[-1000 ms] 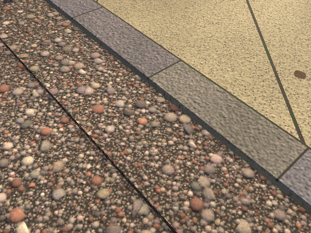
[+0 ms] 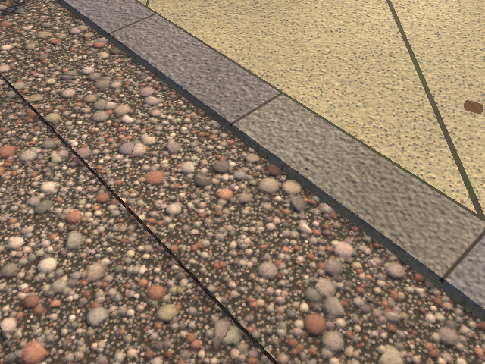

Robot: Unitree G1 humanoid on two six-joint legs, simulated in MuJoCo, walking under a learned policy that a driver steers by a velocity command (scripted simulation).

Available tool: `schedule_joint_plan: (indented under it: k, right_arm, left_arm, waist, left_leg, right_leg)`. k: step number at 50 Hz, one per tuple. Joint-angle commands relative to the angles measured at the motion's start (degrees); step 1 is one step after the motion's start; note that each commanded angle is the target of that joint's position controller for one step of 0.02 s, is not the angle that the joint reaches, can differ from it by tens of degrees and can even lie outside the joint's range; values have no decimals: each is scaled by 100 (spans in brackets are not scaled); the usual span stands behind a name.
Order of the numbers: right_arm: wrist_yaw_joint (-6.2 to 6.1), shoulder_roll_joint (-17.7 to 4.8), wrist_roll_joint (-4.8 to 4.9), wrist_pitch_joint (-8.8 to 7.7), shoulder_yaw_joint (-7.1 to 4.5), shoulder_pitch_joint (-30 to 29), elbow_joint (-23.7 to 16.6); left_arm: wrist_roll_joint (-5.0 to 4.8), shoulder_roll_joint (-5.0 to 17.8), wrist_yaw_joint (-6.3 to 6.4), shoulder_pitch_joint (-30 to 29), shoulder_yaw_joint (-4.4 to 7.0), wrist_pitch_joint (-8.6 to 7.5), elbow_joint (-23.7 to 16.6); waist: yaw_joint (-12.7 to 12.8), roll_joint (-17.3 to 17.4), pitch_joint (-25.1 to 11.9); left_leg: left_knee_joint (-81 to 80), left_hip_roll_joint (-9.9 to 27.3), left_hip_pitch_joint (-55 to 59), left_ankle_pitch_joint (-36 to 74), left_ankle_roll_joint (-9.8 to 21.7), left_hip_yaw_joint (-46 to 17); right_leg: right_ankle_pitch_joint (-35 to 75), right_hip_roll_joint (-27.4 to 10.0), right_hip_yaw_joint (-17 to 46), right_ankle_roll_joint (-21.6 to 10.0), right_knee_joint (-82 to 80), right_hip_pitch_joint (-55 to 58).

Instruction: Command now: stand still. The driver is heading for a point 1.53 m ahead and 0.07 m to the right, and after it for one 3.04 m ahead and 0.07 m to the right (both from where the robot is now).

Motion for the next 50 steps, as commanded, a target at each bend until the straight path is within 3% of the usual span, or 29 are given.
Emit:
schedule_joint_plan:
  k: [1,30,31,32,33,35,36,37,40,43,45,47,48,49,50]
  right_arm:
    - [-19,-552,1,-44,-72,119,-136]
    - [-53,-481,25,-50,-26,506,-58]
    - [-54,-409,25,-45,-11,610,-2]
    - [-61,-407,54,-42,-20,612,8]
    - [-64,-434,78,-60,-40,541,-42]
    - [-10,-391,76,-188,-29,144,-303]
    - [50,-414,102,-263,-44,-44,-411]
    - [105,-482,147,-321,-87,-99,-462]
    - [210,-497,217,-492,-148,-19,-470]
    - [262,-270,187,-562,-100,-69,-489]
    - [285,-280,198,-548,-117,380,-332]
    - [250,-515,186,-500,-244,1293,-34]
    - [221,-916,165,-528,-367,1930,42]
    - [254,-1561,107,-588,-434,2557,57]
    - [308,-1322,5,-710,-326,2367,89]
  left_arm:
    - [-2,589,13,176,79,-38,-127]
    - [-19,490,-7,606,70,-51,-237]
    - [-20,459,1,721,67,-44,-185]
    - [-61,576,21,785,115,-25,-174]
    - [-118,808,46,850,196,-12,-198]
    - [-166,1213,70,1145,352,-66,-224]
    - [-115,1233,76,1237,390,-135,-242]
    - [-61,1116,63,1245,377,-217,-271]
    - [-179,876,8,891,334,-347,-494]
    - [-190,1094,-27,946,382,-307,-520]
    - [-254,1180,-61,881,403,-280,-551]
    - [-225,1027,-95,788,342,-303,-610]
    - [-144,656,-140,583,224,-338,-712]
    - [-79,158,-140,571,103,-452,-997]
    - [-264,366,-160,503,149,-552,-1082]
  waist:
    - [1,-47,-41]
    - [-6,-38,-10]
    - [-2,-75,-142]
    - [41,-174,-57]
    - [107,-411,99]
    - [287,-979,471]
    - [345,-999,640]
    - [302,-830,710]
    - [72,-448,536]
    - [38,-646,339]
    - [-226,-603,314]
    - [-619,-359,92]
    - [-907,602,-44]
    - [-853,1982,-508]
    - [-671,1500,-496]
  left_leg:
    - [-319,152,25,550,173,-148]
    - [-266,179,-16,672,132,-151]
    - [-222,100,24,219,135,-57]
    - [37,-67,-165,-494,155,132]
    - [505,-231,-581,-1246,177,349]
    - [1825,-95,-1611,-1436,269,400]
    - [2618,162,-2118,-1588,321,138]
    - [3301,362,-2689,-1809,358,-87]
    - [2778,629,-2856,-1361,410,-154]
    - [1610,284,-1515,-943,281,393]
    - [929,7,-388,-274,250,734]
    - [656,-203,800,-286,337,748]
    - [-95,721,1378,-883,658,-603]
    - [-1161,2068,2215,-1706,1465,-3423]
    - [-1577,2449,1979,-2871,1865,-4571]
  right_leg:
    - [428,-335,387,-161,-560,-189]
    - [780,-312,421,-205,-542,-147]
    - [154,-283,418,-232,-615,-79]
    - [-917,-297,520,-330,-717,-110]
    - [-2085,-527,893,-536,-920,-158]
    - [-3482,-1713,2416,-1166,-1674,-146]
    - [-3318,-2145,2943,-1416,-1903,-110]
    - [-2973,-2321,3122,-1496,-1941,153]
    - [-1826,-1853,2195,-1047,-1789,494]
    - [-1223,-1333,1275,-916,-1568,-180]
    - [-1425,-1204,1011,-892,-1164,-909]
    - [-1022,-953,786,-742,-242,-1499]
    - [-444,-480,140,-405,1694,-2060]
    - [-1581,245,-10,-147,3793,-3410]
    - [-1655,66,829,-263,5005,-3984]
Velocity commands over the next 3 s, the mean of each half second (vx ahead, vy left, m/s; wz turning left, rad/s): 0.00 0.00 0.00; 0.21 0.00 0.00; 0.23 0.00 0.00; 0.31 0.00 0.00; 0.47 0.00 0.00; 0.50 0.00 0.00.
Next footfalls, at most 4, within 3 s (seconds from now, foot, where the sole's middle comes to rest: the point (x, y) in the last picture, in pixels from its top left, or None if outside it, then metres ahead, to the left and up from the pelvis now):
0.96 left None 0.15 0.16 -0.78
1.32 right None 0.42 -0.06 -0.76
1.64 left None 0.32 0.17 -0.78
2.04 right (294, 322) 0.61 -0.10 -0.74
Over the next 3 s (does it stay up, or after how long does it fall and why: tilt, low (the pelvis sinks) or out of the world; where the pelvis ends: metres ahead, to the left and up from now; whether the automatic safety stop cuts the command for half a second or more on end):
stays up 0.97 0.06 0.04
